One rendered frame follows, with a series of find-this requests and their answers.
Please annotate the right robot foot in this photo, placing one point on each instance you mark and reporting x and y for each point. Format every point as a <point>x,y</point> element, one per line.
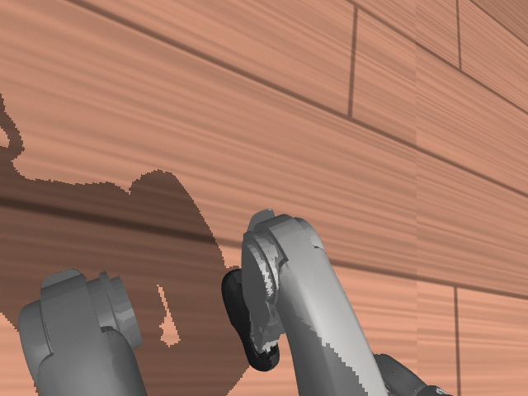
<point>238,313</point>

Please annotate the right robot hand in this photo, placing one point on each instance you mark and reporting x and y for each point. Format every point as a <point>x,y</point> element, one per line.
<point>398,379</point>

